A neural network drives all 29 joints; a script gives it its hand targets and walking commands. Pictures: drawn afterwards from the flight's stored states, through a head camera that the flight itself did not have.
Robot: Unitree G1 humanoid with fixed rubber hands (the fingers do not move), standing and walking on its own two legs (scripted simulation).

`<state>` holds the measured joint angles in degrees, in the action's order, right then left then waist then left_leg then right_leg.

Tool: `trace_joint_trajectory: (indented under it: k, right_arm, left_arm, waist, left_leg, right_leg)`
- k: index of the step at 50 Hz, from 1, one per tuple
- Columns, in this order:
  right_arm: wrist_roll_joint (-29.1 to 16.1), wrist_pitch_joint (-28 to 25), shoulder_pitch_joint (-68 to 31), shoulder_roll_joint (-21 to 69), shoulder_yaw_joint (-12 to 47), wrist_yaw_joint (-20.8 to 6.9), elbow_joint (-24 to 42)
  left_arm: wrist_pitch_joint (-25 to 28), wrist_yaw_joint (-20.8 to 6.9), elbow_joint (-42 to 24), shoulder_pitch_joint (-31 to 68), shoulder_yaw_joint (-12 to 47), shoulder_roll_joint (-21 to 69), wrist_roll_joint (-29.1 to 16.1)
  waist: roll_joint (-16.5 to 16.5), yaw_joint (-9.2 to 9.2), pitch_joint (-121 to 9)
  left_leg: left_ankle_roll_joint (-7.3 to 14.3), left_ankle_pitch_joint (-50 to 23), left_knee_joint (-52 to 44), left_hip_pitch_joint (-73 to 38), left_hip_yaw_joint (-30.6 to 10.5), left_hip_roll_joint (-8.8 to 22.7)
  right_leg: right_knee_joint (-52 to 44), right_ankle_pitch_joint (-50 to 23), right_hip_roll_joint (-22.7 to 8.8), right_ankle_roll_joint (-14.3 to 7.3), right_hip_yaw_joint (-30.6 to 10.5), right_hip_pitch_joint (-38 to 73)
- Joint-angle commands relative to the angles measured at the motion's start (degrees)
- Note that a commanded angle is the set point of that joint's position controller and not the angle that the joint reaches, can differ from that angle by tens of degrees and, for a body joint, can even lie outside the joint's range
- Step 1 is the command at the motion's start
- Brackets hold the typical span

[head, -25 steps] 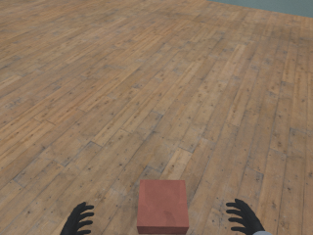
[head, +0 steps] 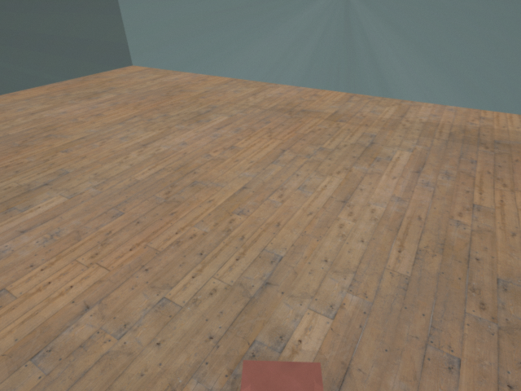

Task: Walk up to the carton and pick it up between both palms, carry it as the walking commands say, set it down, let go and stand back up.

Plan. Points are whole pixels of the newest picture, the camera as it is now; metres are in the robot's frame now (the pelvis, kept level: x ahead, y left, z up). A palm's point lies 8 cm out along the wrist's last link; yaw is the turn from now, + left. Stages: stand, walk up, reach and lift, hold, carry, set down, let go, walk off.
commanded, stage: stand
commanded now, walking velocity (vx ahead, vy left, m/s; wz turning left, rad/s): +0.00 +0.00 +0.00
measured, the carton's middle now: out of the picture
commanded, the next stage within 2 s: none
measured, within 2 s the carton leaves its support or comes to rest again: neither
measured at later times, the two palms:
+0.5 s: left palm out of the picture -0.04 +0.27 -0.11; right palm out of the picture -0.02 -0.29 -0.10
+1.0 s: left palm out of the picture -0.08 +0.27 -0.11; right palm out of the picture -0.11 -0.30 -0.11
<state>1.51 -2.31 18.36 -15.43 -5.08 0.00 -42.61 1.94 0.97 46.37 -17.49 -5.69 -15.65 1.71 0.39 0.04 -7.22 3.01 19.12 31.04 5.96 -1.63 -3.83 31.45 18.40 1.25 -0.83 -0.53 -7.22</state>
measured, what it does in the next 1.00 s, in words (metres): shifts its weight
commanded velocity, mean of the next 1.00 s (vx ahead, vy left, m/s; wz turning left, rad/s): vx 0.00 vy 0.00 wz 0.00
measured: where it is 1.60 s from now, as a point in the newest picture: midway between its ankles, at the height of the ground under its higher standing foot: outside the picture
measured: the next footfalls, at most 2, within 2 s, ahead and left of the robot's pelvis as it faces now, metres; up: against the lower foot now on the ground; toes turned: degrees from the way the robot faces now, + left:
left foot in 1.12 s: -0.09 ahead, +0.09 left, +0.01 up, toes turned -2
right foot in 1.36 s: -0.22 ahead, -0.16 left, +0.00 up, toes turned -4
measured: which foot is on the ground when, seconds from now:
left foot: down 0.00-0.98, up 1.00-1.00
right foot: down 0.00-1.00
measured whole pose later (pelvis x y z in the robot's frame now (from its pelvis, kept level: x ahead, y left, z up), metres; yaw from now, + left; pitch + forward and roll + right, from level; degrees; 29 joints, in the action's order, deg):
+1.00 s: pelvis -0.16 -0.01 +0.00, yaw -1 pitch -7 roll +0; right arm 1.7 -0.9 20.2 -16.4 -4.0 -0.9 -49.4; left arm 0.5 0.0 49.8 -17.6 -4.3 -16.7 0.6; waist -1.2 -0.3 -1.4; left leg 2.3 23.6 34.3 19.7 -0.7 -2.3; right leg 31.6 18.4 1.2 -2.6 0.5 -20.0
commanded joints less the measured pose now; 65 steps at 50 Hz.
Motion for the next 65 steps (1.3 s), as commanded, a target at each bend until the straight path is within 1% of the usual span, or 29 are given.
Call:
trace_joint_trajectory:
  k: [1, 5, 11, 14, 17, 20, 21, 23, 24, 26, 28, 31, 37, 38, 40, 42, 43, 47, 51, 52, 54, 55, 56, 57, 58, 59, 62, 64, 65]
  right_arm:
    - [-0.2, -1.8, -3.6, -9.8, -2.7, 0.8, 4.1]
    - [-0.7, -1.8, -6.0, -8.5, -1.8, 0.2, 3.7]
    - [-0.8, -1.5, -4.8, -10.7, -1.2, 0.2, 0.1]
    - [-0.8, -1.6, -5.0, -11.7, -1.2, 0.2, -0.6]
    - [-1.0, -1.2, -4.4, -10.6, -0.6, 0.4, -1.3]
    - [-0.7, -0.6, -3.3, -12.9, -1.6, 0.1, -2.3]
    - [-0.9, -0.8, -5.5, -12.7, -1.5, 0.1, -2.3]
    - [-0.8, -1.1, -2.2, -9.7, -0.5, 0.0, -3.5]
    - [-0.8, -1.2, -4.2, -11.4, -1.0, -0.1, -2.8]
    - [-0.8, -1.4, -3.7, -9.5, 0.0, -0.3, -3.2]
    - [-0.4, -1.5, -1.3, -10.7, 0.1, -0.3, -4.6]
    - [-0.3, -1.0, -5.9, -15.3, -1.4, -0.1, -3.2]
    - [-0.8, -1.7, -1.1, -11.7, 0.0, 0.3, -4.6]
    - [-0.5, -1.0, 0.6, -9.7, 0.6, -0.1, -5.1]
    - [-0.4, -0.5, -0.3, -12.0, -0.4, -0.6, -3.7]
    - [-0.4, 0.0, -1.1, -11.7, -0.7, -0.5, -3.8]
    - [-0.9, 0.0, 1.3, -13.6, -1.4, -0.5, -4.4]
    - [0.4, 0.9, 3.5, -11.8, -1.8, -0.5, -5.2]
    - [0.1, 1.6, 8.8, -5.9, -0.8, -0.1, -4.6]
    - [0.0, 2.6, 13.2, -8.3, -2.4, -0.6, -4.7]
    - [0.7, 4.0, 25.5, -5.6, -2.1, -2.0, -5.4]
    - [1.2, 4.7, 21.5, -11.2, -4.2, -1.3, -3.3]
    - [1.3, 3.9, 16.7, -9.4, -2.9, -1.0, -2.3]
    - [0.7, 3.4, 7.7, -13.7, -1.7, -0.5, 1.6]
    - [0.3, 2.5, -1.2, -19.9, -3.0, 0.6, 3.8]
    - [0.1, 1.5, -5.3, -16.6, -1.4, 1.0, 4.7]
    - [0.0, -0.3, -15.6, -17.2, -2.1, 2.1, 7.2]
    - [-0.1, 0.8, -11.6, -17.2, -3.0, 2.5, 5.6]
    - [-0.6, 0.7, -7.9, -13.0, -2.0, 2.6, 4.5]
  left_arm:
    - [1.8, 0.0, -3.8, 4.9, -1.3, -9.7, 0.0]
    - [2.0, 0.2, -2.2, 3.4, -0.9, -9.5, -0.5]
    - [1.6, 0.3, -0.3, 2.1, 0.0, -10.5, -0.6]
    - [1.3, 0.0, 0.9, 1.2, 0.7, -9.5, -0.9]
    - [1.0, -0.4, -0.1, 4.3, 0.8, -9.7, -0.6]
    - [1.3, 0.0, 0.2, 1.4, 0.3, -11.3, -0.7]
    - [1.6, -0.2, -0.1, 3.0, 1.2, -10.3, -0.6]
    - [1.5, -0.3, 2.1, 1.8, 0.7, -10.4, -0.5]
    - [1.6, -0.5, 1.7, 1.1, 0.2, -12.0, -0.4]
    - [2.0, -0.2, 1.7, 3.9, 0.1, -12.3, -0.7]
    - [1.6, -0.4, 2.4, 2.5, -0.4, -12.8, -0.3]
    - [0.3, -1.1, 1.5, 2.7, 0.2, -11.8, -0.9]
    - [1.4, -0.2, 1.4, 3.2, 0.6, -10.7, -0.6]
    - [1.4, -0.1, 2.0, 1.5, 0.1, -12.5, -1.3]
    - [0.5, -0.4, 0.4, 3.1, -0.8, -13.6, -0.6]
    - [0.1, -1.1, -0.3, 3.8, -1.1, -14.2, -0.1]
    - [-0.1, -1.4, 0.2, 3.9, -0.7, -13.5, -0.4]
    - [-0.8, -0.7, 2.3, -4.8, -0.4, -9.4, -0.8]
    - [-1.6, -0.1, -1.2, 1.2, -2.0, -11.5, -1.3]
    - [-2.3, 0.4, -3.3, 8.2, -2.2, -12.2, -0.2]
    - [-2.5, 1.4, -6.8, 16.4, -3.4, -13.5, 1.2]
    - [-2.7, 1.9, -7.2, 17.6, -3.5, -10.5, -0.5]
    - [-3.3, 1.6, -4.7, 9.1, -2.4, -8.3, -1.7]
    - [-3.5, 1.3, -4.7, 1.7, -2.2, -7.1, -2.1]
    - [-3.4, 1.5, -4.3, -1.9, -3.2, -9.7, -1.0]
    - [-3.6, 0.8, -4.6, -3.7, -2.3, -9.5, -1.0]
    - [-4.2, -0.1, -3.2, -6.1, -3.7, -13.5, 0.2]
    - [-4.2, -1.3, -3.2, -5.6, -2.3, -13.1, 0.9]
    - [-3.9, -1.3, -3.8, -5.5, -2.1, -11.9, 0.2]
  waist:
    - [-0.8, -0.92, 8.6]
    - [2.1, -0.04, 9.7]
    - [-1.9, 0.67, 15.1]
    - [4.2, 0.29, 15.1]
    - [-2.4, -0.55, 17.8]
    - [-1.7, 0.19, 17.2]
    - [0.5, 0.63, 17.2]
    - [-5.7, -0.99, 14.2]
    - [-1.7, 0.44, 14.4]
    - [-3.1, -1.22, 11.2]
    - [-4.3, -1.38, 10.0]
    - [4.4, 0.55, 18.4]
    - [-1.0, -0.95, 7.1]
    - [-5.2, -0.94, 6.8]
    - [-2.8, -1.62, 11.9]
    - [-1.4, -0.38, 19.2]
    - [-5.3, -2.55, 21.4]
    - [-0.5, 0.88, 11.8]
    - [-4.6, -1.46, -2.0]
    - [-14.7, -5.28, 4.2]
    - [-19.6, -11.88, 9.8]
    - [-6.5, -12.91, 15.9]
    - [15.4, -7.81, 17.5]
    - [21.1, -2.17, 21.1]
    - [13.4, 3.52, 28.7]
    - [12.9, 7.14, 26.7]
    - [11.5, 9.73, 22.2]
    - [10.2, 6.46, 21.5]
    - [4.3, 5.25, 21.4]
  left_leg:
    - [-0.4, -17.3, -8.0, 3.7, -7.2, 7.8]
    - [-0.2, -9.1, -9.8, 6.6, -8.3, 6.9]
    - [-0.4, 4.4, -14.0, 11.0, -11.6, 8.6]
    - [-0.4, 10.0, -15.5, 13.7, -11.5, 8.5]
    - [0.3, 12.6, -16.0, 14.2, -12.1, 9.2]
    - [0.0, 17.8, -15.2, 15.9, -11.1, 7.8]
    - [-0.1, 13.8, -14.0, 15.0, -10.2, 7.3]
    - [-0.4, 8.3, -10.9, 10.2, -9.4, 7.2]
    - [-0.5, 5.8, -10.7, 10.6, -8.4, 6.7]
    - [-0.9, 2.2, -8.6, 9.4, -8.2, 6.6]
    - [-0.4, 9.5, -10.9, 8.8, -9.9, 7.7]
    - [0.1, 24.0, -17.4, 20.1, -13.5, 9.8]
    - [-0.1, -3.1, -5.8, 7.5, -7.0, 7.6]
    - [0.0, 0.6, -7.8, 9.0, -8.3, 7.4]
    - [0.3, 18.4, -10.6, 12.7, -9.2, 7.3]
    - [-0.9, 23.1, -12.1, 17.4, -8.8, 6.9]
    - [-0.9, 23.4, -11.6, 18.1, -9.1, 6.9]
    - [0.6, 15.1, -4.8, 13.5, -6.2, 5.9]
    - [-0.3, 5.2, 21.1, -0.1, 2.6, 1.2]
    - [0.3, 8.6, 28.7, -6.1, 5.1, -1.3]
    - [3.2, 10.2, 25.1, -11.0, 0.7, 3.9]
    - [4.0, 13.5, 13.7, -4.3, -4.9, 8.3]
    - [5.7, 34.6, -7.1, 13.4, -14.9, 12.0]
    - [6.5, 55.8, -23.6, 33.4, -36.0, 22.1]
    - [6.9, 63.4, -35.1, 50.2, -41.7, 24.5]
    - [5.6, 55.7, -33.5, 51.8, -37.8, 21.7]
    - [6.2, 37.4, -24.0, 55.1, -20.3, 17.1]
    - [6.0, 40.8, -21.3, 45.8, -19.6, 16.9]
    - [4.8, 36.9, -16.5, 40.8, -19.0, 16.8]
  right_leg:
    - [-6.7, -12.9, -4.6, -0.9, -5.7, -5.0]
    - [-8.7, -7.2, -5.1, -0.5, -6.2, -4.7]
    - [-9.4, -2.2, -4.7, -0.5, -6.4, -6.6]
    - [-10.1, 0.9, -4.9, -0.8, -8.2, -6.2]
    - [-11.1, 6.6, -5.4, -1.7, -8.8, -11.1]
    - [-12.1, 12.4, -5.1, -1.9, -9.9, -11.8]
    - [-13.2, 12.6, -5.9, -3.0, -11.2, -12.6]
    - [-14.9, 15.4, -6.3, -2.4, -12.4, -13.8]
    - [-14.3, 12.3, -7.0, -2.6, -12.7, -13.5]
    - [-14.8, 12.2, -8.3, -1.8, -13.6, -12.6]
    - [-15.7, 17.5, -7.2, -1.7, -12.8, -13.3]
    - [-11.7, 14.3, -5.2, -1.9, -9.5, -13.4]
    - [-12.0, 2.9, -8.4, -2.8, -12.9, -12.0]
    - [-12.2, 8.8, -7.4, -2.2, -11.3, -11.8]
    - [-16.7, 26.1, -7.3, -1.9, -13.4, -17.4]
    - [-17.9, 29.4, -7.2, -2.9, -14.5, -20.8]
    - [-17.2, 30.4, -7.0, -3.8, -13.7, -23.8]
    - [-10.2, 18.6, -5.7, -3.5, -8.8, -18.9]
    - [-15.3, 21.5, -13.1, -7.1, -14.2, -22.9]
    - [-21.9, 31.1, -12.6, -6.6, -11.7, -38.7]
    - [-21.6, 35.3, -12.4, -2.8, -8.8, -48.5]
    - [-9.4, 33.1, -10.4, -0.9, -6.2, -47.8]
    - [8.8, 29.5, -3.1, -1.0, -1.8, -35.5]
    - [32.5, 17.7, 2.2, 1.7, -2.9, -28.5]
    - [40.0, 10.9, 1.3, 1.8, -7.7, -23.3]
    - [41.4, 8.9, -0.3, 0.2, -6.7, -16.1]
    - [42.8, 3.2, -2.9, -0.2, -5.1, -2.8]
    - [30.1, 11.2, -5.1, -1.1, -3.3, -6.4]
    - [19.2, 12.5, -6.3, -1.8, -4.7, -5.2]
